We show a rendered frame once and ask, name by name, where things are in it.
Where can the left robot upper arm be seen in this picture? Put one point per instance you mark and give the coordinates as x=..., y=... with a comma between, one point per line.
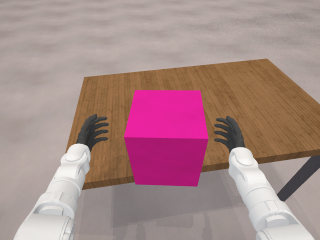
x=48, y=227

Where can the robot right forearm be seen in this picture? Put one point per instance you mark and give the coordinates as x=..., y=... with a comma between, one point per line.
x=265, y=208

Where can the robot left forearm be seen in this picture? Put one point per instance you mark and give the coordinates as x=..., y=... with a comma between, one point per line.
x=65, y=187

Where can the carton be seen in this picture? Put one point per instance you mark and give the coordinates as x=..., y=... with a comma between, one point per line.
x=166, y=137

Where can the left robot hand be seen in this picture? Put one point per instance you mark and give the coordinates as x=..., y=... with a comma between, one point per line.
x=87, y=133

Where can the right robot hand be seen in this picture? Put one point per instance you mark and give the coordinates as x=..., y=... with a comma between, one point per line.
x=234, y=136

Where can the table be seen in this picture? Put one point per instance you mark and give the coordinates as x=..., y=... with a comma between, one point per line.
x=278, y=120

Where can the right robot upper arm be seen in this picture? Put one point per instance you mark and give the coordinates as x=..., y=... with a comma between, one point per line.
x=283, y=232

